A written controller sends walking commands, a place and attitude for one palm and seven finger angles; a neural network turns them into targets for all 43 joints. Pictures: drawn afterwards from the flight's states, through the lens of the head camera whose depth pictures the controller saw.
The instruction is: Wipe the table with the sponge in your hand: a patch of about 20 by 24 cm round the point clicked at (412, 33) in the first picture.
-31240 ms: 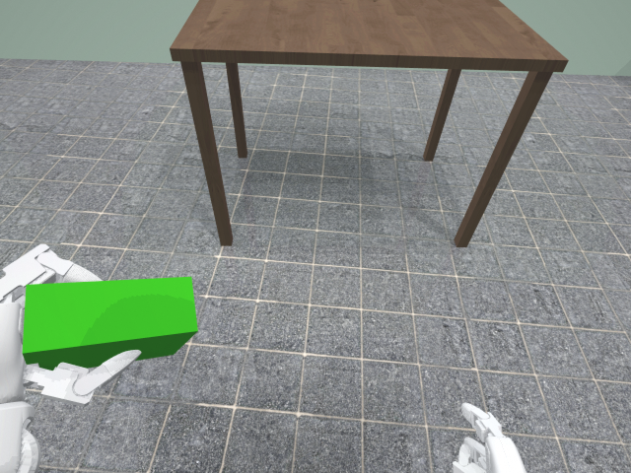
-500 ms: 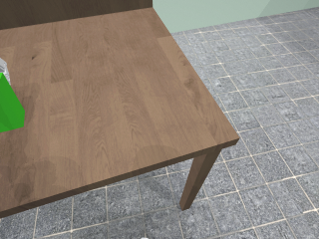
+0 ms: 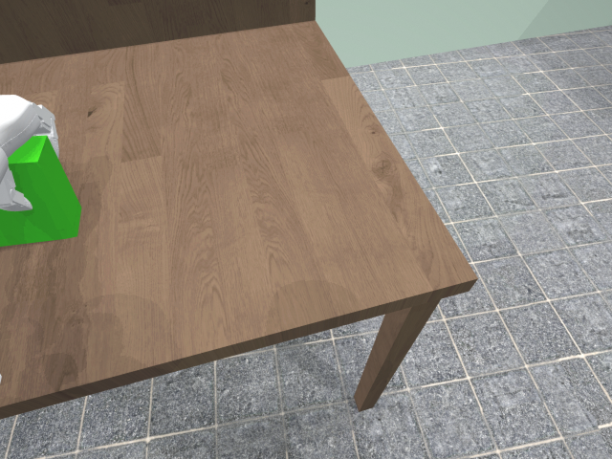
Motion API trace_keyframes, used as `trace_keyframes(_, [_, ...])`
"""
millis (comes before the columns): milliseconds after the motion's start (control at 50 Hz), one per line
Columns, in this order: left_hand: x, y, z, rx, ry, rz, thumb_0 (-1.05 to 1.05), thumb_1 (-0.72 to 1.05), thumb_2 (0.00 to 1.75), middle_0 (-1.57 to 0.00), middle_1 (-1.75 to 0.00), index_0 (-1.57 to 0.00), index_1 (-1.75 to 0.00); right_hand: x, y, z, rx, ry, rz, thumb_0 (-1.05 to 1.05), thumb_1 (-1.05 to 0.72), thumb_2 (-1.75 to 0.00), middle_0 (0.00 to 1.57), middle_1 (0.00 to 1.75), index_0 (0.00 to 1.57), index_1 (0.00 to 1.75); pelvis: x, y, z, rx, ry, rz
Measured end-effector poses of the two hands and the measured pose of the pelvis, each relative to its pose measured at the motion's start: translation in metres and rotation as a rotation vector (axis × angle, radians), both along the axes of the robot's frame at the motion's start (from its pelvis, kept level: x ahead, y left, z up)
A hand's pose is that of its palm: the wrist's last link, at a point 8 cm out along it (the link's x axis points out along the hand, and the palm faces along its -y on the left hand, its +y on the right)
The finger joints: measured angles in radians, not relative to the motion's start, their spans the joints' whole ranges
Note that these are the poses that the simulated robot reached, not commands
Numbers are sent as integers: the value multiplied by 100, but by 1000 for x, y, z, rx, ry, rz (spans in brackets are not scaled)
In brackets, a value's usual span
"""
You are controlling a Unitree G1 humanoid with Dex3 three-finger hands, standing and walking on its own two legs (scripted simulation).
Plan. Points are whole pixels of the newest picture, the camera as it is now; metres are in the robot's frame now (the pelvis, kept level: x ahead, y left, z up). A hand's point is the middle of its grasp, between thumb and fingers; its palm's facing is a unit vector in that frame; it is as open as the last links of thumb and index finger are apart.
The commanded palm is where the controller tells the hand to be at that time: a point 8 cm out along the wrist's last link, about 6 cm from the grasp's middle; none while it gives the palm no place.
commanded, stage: slide across to the middle lane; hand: left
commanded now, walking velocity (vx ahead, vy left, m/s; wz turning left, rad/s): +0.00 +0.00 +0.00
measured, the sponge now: (24, 206) +0.38 +0.41 +0.11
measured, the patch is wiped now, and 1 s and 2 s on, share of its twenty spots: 0.20 0.40 0.55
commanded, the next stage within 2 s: wipe back along the middle lane in 0.46 s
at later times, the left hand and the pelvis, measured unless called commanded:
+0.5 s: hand (72, 143) +0.44 +0.34 +0.17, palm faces -0.11 +0.05 -0.99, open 9.4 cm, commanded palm +0.43 +0.31 +0.21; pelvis +0.02 -0.01 +0.01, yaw -1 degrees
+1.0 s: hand (88, 166) +0.40 +0.30 +0.16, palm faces +0.00 +0.02 -1.00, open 9.4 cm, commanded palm +0.37 +0.29 +0.19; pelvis +0.01 -0.01 +0.01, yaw -1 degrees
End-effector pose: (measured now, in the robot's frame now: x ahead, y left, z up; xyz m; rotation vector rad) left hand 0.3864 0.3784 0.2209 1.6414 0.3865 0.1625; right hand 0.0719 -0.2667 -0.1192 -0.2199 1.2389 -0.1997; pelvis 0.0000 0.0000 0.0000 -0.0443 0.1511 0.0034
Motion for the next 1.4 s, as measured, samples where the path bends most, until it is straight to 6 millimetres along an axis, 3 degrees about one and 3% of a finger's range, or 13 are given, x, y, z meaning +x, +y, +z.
trace_keyframes(180, [19,-30,3,-26,-34,-64,0,-51,116,-81,-142,-81,-145,20,5,2,17,-45,21,0,-90,-90,20,30,20,30,6,1,4,8,-15,-1])
trace_keyframes(340, [36,-42,1,-15,-23,-42,0,-51,115,-81,-141,-81,-144,29,3,3,29,-52,14,0,-90,-90,20,30,20,30,13,-2,5,13,-12,-12])
trace_keyframes(620, [37,-57,0,-25,-41,-31,0,-49,114,-80,-142,-79,-145,38,-7,4,31,-52,-1,0,-90,-90,20,30,20,30,22,-7,6,19,-29,-18])
trace_keyframes(1040, [-7,-89,-3,-39,-150,-28,0,-44,111,-76,-145,-76,-147,81,12,15,115,-219,62,0,-90,-90,20,30,20,30,11,-12,7,25,-79,-21])
trace_keyframes(1400, [-25,-100,-5,-46,-166,-27,0,-43,111,-74,-147,-73,-149,77,-5,15,120,-248,41,0,-90,-90,20,30,20,30,17,-23,7,30,-99,-45])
